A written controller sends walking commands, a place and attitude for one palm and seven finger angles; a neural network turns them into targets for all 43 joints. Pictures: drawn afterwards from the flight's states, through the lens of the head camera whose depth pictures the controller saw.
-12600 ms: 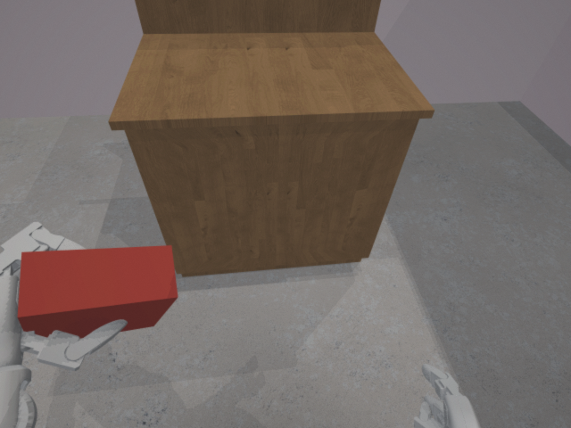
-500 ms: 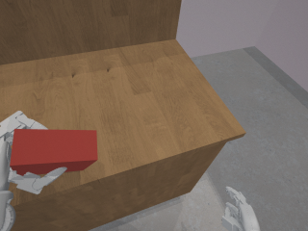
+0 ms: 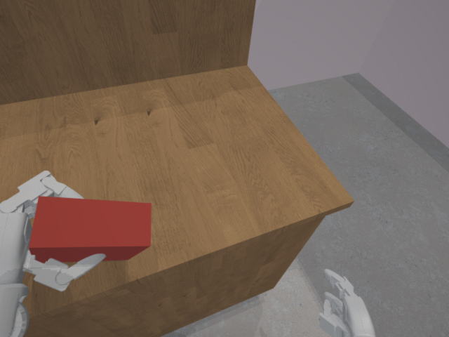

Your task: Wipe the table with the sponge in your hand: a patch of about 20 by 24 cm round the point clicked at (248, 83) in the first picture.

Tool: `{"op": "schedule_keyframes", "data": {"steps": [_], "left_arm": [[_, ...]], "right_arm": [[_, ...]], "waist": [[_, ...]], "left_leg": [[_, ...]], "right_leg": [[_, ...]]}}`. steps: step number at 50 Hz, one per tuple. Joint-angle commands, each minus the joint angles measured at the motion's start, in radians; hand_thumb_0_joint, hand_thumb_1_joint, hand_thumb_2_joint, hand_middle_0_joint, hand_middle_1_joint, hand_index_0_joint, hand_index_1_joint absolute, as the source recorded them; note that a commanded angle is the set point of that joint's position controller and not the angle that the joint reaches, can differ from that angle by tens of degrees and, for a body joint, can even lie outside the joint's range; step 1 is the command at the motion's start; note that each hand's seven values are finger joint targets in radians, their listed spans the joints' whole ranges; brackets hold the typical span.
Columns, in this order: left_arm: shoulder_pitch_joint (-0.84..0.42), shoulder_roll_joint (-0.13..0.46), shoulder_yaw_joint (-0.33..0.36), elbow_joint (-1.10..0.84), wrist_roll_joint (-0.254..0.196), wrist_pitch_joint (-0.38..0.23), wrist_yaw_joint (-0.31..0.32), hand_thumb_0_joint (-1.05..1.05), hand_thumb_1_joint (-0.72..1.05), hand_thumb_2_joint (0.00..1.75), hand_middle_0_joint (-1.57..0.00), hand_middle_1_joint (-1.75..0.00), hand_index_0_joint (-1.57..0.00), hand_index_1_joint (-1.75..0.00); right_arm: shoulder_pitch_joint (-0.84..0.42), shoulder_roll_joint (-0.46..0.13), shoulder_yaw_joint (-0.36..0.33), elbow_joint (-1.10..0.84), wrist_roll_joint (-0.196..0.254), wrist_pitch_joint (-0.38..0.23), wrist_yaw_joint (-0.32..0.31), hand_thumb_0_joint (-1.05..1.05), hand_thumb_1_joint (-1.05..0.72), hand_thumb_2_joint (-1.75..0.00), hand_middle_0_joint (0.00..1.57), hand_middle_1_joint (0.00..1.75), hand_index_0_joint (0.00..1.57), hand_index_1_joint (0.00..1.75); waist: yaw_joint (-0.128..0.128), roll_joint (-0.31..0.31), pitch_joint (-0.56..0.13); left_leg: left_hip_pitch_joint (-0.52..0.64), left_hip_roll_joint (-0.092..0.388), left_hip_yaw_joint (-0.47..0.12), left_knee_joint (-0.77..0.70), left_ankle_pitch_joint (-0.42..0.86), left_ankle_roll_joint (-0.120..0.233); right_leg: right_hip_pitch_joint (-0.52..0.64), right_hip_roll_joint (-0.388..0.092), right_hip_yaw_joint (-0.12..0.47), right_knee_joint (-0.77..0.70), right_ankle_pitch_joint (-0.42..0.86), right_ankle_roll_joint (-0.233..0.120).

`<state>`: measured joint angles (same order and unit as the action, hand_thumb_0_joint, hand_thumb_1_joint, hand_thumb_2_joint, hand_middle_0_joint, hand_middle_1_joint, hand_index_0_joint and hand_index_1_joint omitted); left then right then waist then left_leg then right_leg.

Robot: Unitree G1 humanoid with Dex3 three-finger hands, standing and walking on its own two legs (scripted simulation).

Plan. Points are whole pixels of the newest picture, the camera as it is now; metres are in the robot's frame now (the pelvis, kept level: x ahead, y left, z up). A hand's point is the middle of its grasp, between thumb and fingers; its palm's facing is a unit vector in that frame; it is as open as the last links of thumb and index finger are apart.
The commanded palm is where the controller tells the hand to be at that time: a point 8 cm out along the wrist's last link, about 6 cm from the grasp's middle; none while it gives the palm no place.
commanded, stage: come to a stop and stand still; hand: left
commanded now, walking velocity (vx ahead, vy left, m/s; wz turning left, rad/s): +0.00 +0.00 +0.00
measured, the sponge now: (108, 234) +0.23 +0.19 +0.11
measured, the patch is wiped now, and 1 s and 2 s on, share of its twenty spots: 0.00 0.00 0.00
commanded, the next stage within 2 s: look again from close up in 0.30 s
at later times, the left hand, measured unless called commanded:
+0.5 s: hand (41, 227) +0.21 +0.26 +0.15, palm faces +0.39 -0.84 -0.38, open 9.8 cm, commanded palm +0.15 +0.28 +0.18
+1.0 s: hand (11, 213) +0.21 +0.27 +0.18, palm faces +0.43 -0.78 -0.45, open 9.9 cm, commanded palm +0.15 +0.28 +0.19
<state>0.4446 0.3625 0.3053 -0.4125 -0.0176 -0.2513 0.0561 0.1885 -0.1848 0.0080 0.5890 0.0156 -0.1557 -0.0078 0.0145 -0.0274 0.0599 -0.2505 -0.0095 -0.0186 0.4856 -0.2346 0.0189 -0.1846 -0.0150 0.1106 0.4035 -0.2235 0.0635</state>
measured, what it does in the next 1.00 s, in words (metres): stands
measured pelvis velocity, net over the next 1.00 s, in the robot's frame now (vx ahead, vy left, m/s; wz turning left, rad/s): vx -0.03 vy -0.02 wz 0.02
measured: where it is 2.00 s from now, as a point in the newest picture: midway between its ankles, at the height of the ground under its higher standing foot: outside the picture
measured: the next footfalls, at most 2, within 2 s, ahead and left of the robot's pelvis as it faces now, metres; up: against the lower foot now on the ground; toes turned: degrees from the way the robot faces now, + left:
none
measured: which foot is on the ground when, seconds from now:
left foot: down 0.00-1.00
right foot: down 0.00-1.00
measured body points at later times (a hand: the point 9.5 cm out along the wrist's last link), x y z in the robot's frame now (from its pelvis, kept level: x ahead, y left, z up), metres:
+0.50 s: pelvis +0.00 +0.00 +0.00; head +0.04 +0.03 +0.45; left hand +0.19 +0.30 +0.17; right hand +0.20 -0.21 -0.06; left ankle +0.02 +0.10 -0.74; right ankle +0.00 -0.17 -0.74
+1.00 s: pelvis -0.03 -0.02 -0.01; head -0.04 -0.02 +0.44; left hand +0.18 +0.31 +0.21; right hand +0.17 -0.22 -0.08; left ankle +0.02 +0.11 -0.74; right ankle +0.00 -0.16 -0.74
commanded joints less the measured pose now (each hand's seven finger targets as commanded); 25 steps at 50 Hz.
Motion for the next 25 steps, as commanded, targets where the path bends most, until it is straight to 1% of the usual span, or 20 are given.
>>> {"op": "schedule_keyframes", "data": {"steps": [1, 3, 4, 5, 6, 7, 8, 10, 11, 12, 14, 15, 16, 17, 19, 20, 21, 22, 24, 25], "left_arm": [[-0.203, 0.239, 0.24, -0.292, -0.03, -0.089, 0.057, 0.0, 0.1, 1.3, -1.2, -1.6, -1.2, -1.6], [-0.184, 0.219, 0.213, -0.322, -0.033, -0.089, 0.053, 0.0, 0.1, 1.3, -1.2, -1.6, -1.2, -1.6], [-0.171, 0.205, 0.196, -0.332, -0.029, -0.089, 0.052, 0.0, 0.1, 1.3, -1.2, -1.6, -1.2, -1.6], [-0.142, 0.181, 0.18, -0.335, -0.027, -0.081, 0.056, 0.0, 0.1, 1.3, -1.2, -1.6, -1.2, -1.6], [-0.102, 0.154, 0.15, -0.309, -0.025, -0.074, 0.053, 0.0, 0.1, 1.3, -1.2, -1.6, -1.2, -1.6], [-0.085, 0.151, 0.146, -0.314, -0.025, -0.069, 0.053, 0.0, 0.1, 1.3, -1.2, -1.6, -1.2, -1.6], [-0.077, 0.143, 0.135, -0.314, -0.022, -0.064, 0.051, 0.0, 0.1, 1.3, -1.2, -1.6, -1.2, -1.6], [-0.031, 0.146, 0.151, -0.267, -0.017, -0.048, 0.06, 0.0, 0.1, 1.3, -1.2, -1.6, -1.2, -1.6], [-0.022, 0.125, 0.13, -0.238, -0.022, -0.043, 0.055, 0.0, 0.1, 1.3, -1.2, -1.6, -1.2, -1.6], [-0.04, 0.149, 0.148, -0.25, -0.022, -0.041, 0.054, 0.0, 0.1, 1.3, -1.2, -1.6, -1.2, -1.6], [-0.056, 0.173, 0.175, -0.242, -0.026, -0.041, 0.056, 0.0, 0.1, 1.3, -1.2, -1.6, -1.2, -1.6], [-0.065, 0.206, 0.211, -0.254, -0.021, -0.038, 0.066, 0.0, 0.1, 1.3, -1.2, -1.6, -1.2, -1.6], [-0.061, 0.169, 0.178, -0.238, -0.029, -0.039, 0.058, 0.0, 0.1, 1.3, -1.2, -1.6, -1.2, -1.6], [-0.084, 0.188, 0.185, -0.278, -0.032, -0.042, 0.056, 0.0, 0.1, 1.3, -1.2, -1.6, -1.2, -1.6], [-0.11, 0.188, 0.178, -0.308, -0.033, -0.046, 0.057, 0.0, 0.1, 1.3, -1.2, -1.6, -1.2, -1.6], [-0.118, 0.213, 0.2, -0.324, -0.028, -0.043, 0.066, 0.0, 0.1, 1.3, -1.2, -1.6, -1.2, -1.6], [-0.105, 0.17, 0.159, -0.307, -0.032, -0.044, 0.06, 0.0, 0.1, 1.3, -1.2, -1.6, -1.2, -1.6], [-0.106, 0.185, 0.166, -0.332, -0.033, -0.046, 0.061, 0.0, 0.1, 1.3, -1.2, -1.6, -1.2, -1.6], [-0.096, 0.176, 0.159, -0.329, -0.03, -0.046, 0.062, 0.0, 0.1, 1.3, -1.2, -1.6, -1.2, -1.6], [-0.083, 0.187, 0.174, -0.313, -0.025, -0.04, 0.07, 0.0, 0.1, 1.3, -1.2, -1.6, -1.2, -1.6]], "right_arm": [[-0.108, -0.133, -0.05, -0.16, -0.001, -0.05, -0.027, 0.0, -0.9, -0.9, 0.2, 0.3, 0.2, 0.3], [-0.096, -0.133, -0.05, -0.161, -0.001, -0.061, -0.022, 0.0, -0.9, -0.9, 0.2, 0.3, 0.2, 0.3], [-0.087, -0.135, -0.053, -0.157, -0.001, -0.066, -0.017, 0.0, -0.9, -0.9, 0.2, 0.3, 0.2, 0.3], [-0.107, -0.13, -0.049, -0.153, 0.002, -0.071, -0.015, 0.0, -0.9, -0.9, 0.2, 0.3, 0.2, 0.3], [-0.084, -0.136, -0.052, -0.148, -0.003, -0.067, -0.011, 0.0, -0.9, -0.9, 0.2, 0.3, 0.2, 0.3], [-0.073, -0.14, -0.058, -0.146, -0.002, -0.066, -0.004, 0.0, -0.9, -0.9, 0.2, 0.3, 0.2, 0.3], [-0.07, -0.143, -0.063, -0.143, -0.002, -0.064, -0.001, 0.0, -0.9, -0.9, 0.2, 0.3, 0.2, 0.3], [-0.086, -0.14, -0.06, -0.138, 0.003, -0.055, -0.002, 0.0, -0.9, -0.9, 0.2, 0.3, 0.2, 0.3], [-0.07, -0.144, -0.06, -0.135, -0.001, -0.044, -0.001, 0.0, -0.9, -0.9, 0.2, 0.3, 0.2, 0.3], [-0.07, -0.146, -0.064, -0.141, 0.001, -0.038, -0.001, 0.0, -0.9, -0.9, 0.2, 0.3, 0.2, 0.3], [-0.081, -0.143, -0.062, -0.146, 0.001, -0.026, -0.01, 0.0, -0.9, -0.9, 0.2, 0.3, 0.2, 0.3], [-0.106, -0.138, -0.057, -0.145, 0.003, -0.022, -0.017, 0.0, -0.9, -0.9, 0.2, 0.3, 0.2, 0.3], [-0.091, -0.138, -0.055, -0.149, -0.002, -0.014, -0.018, 0.0, -0.9, -0.9, 0.2, 0.3, 0.2, 0.3], [-0.095, -0.137, -0.058, -0.161, 0.002, -0.015, -0.02, 0.0, -0.9, -0.9, 0.2, 0.3, 0.2, 0.3], [-0.098, -0.136, -0.057, -0.164, 0.002, -0.018, -0.023, 0.0, -0.9, -0.9, 0.2, 0.3, 0.2, 0.3], [-0.123, -0.132, -0.051, -0.162, 0.005, -0.021, -0.028, 0.0, -0.9, -0.9, 0.2, 0.3, 0.2, 0.3], [-0.105, -0.134, -0.049, -0.161, -0.003, -0.018, -0.027, 0.0, -0.9, -0.9, 0.2, 0.3, 0.2, 0.3], [-0.102, -0.134, -0.055, -0.169, 0.002, -0.022, -0.026, 0.0, -0.9, -0.9, 0.2, 0.3, 0.2, 0.3], [-0.096, -0.136, -0.056, -0.165, 0.0, -0.026, -0.024, 0.0, -0.9, -0.9, 0.2, 0.3, 0.2, 0.3], [-0.114, -0.134, -0.052, -0.159, 0.004, -0.027, -0.027, 0.0, -0.9, -0.9, 0.2, 0.3, 0.2, 0.3]], "waist": [[0.015, 0.148, -0.167], [0.019, 0.18, -0.208], [0.019, 0.176, -0.23], [0.018, 0.195, -0.249], [0.017, 0.17, -0.243], [0.017, 0.139, -0.256], [0.015, 0.13, -0.258], [0.017, 0.1, -0.24], [0.013, 0.077, -0.223], [0.014, 0.075, -0.213], [0.014, 0.059, -0.199], [0.015, 0.07, -0.195], [0.011, 0.057, -0.192], [0.012, 0.071, -0.198], [0.012, 0.089, -0.202], [0.014, 0.125, -0.191], [0.011, 0.122, -0.191], [0.013, 0.127, -0.202], [0.013, 0.117, -0.208], [0.015, 0.125, -0.194]], "left_leg": [[0.053, 0.045, -0.017, -0.112, 0.111, 0.01], [0.102, 0.044, -0.01, -0.08, 0.24, 0.009], [0.128, 0.045, -0.01, -0.064, 0.306, 0.007], [0.17, 0.047, -0.003, -0.053, 0.358, 0.004], [0.163, 0.05, -0.008, -0.047, 0.384, 0.005], [0.167, 0.052, -0.01, -0.038, 0.417, 0.002], [0.171, 0.053, -0.005, -0.034, 0.43, -0.002], [0.168, 0.055, -0.005, -0.043, 0.427, -0.008], [0.139, 0.055, -0.01, -0.052, 0.394, -0.008], [0.122, 0.055, -0.013, -0.061, 0.372, -0.01], [0.099, 0.054, -0.012, -0.069, 0.316, -0.009], [0.109, 0.052, -0.009, -0.076, 0.307, -0.009], [0.091, 0.048, -0.013, -0.079, 0.294, -0.006], [0.102, 0.049, -0.013, -0.078, 0.298, -0.004], [0.099, 0.047, -0.015, -0.082, 0.272, -0.004], [0.11, 0.044, -0.006, -0.09, 0.256, -0.006], [0.095, 0.041, -0.01, -0.097, 0.24, -0.003], [0.103, 0.044, -0.013, -0.092, 0.236, -0.001], [0.1, 0.046, -0.02, -0.091, 0.229, -0.001], [0.108, 0.042, -0.009, -0.098, 0.202, -0.005]], "right_leg": [[0.069, 0.008, -0.083, -0.021, 0.162, -0.067], [0.089, 0.007, -0.082, -0.016, 0.235, -0.067], [0.093, 0.008, -0.083, -0.014, 0.268, -0.068], [0.071, 0.008, -0.087, -0.009, 0.285, -0.066], [0.071, 0.009, -0.096, -0.017, 0.296, -0.063], [0.084, 0.009, -0.094, -0.017, 0.324, -0.064], [0.082, 0.007, -0.089, -0.017, 0.342, -0.065], [0.06, 0.008, -0.092, -0.022, 0.332, -0.06], [0.063, 0.009, -0.096, -0.031, 0.315, -0.059], [0.072, 0.007, -0.091, -0.032, 0.309, -0.06], [0.077, -0.001, -0.085, -0.042, 0.293, -0.06], [0.064, 0.002, -0.079, -0.048, 0.287, -0.06], [0.079, 0.002, -0.089, -0.054, 0.284, -0.061], [0.09, -0.002, -0.082, -0.05, 0.298, -0.063], [0.1, -0.006, -0.081, -0.051, 0.283, -0.063], [0.078, -0.003, -0.079, -0.055, 0.268, -0.061], [0.089, 0.001, -0.092, -0.061, 0.258, -0.06], [0.099, -0.003, -0.084, -0.058, 0.263, -0.062], [0.107, -0.007, -0.079, -0.058, 0.261, -0.064], [0.078, -0.005, -0.076, -0.068, 0.24, -0.063]]}}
